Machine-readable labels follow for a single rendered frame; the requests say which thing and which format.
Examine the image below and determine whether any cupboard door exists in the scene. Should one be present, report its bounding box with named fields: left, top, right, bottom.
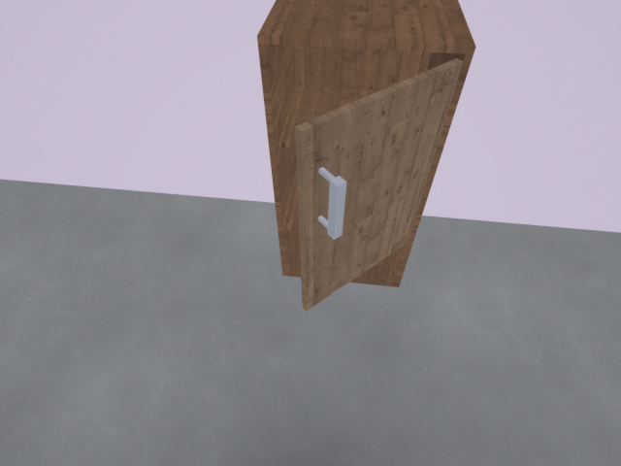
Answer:
left=295, top=58, right=464, bottom=311

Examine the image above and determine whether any handle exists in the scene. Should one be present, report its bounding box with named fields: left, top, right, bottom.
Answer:
left=318, top=167, right=346, bottom=240

